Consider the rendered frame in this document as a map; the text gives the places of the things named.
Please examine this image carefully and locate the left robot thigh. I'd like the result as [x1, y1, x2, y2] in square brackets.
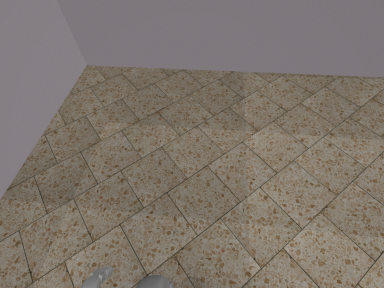
[136, 275, 173, 288]

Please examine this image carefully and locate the robot left hand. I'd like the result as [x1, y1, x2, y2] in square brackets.
[80, 266, 113, 288]

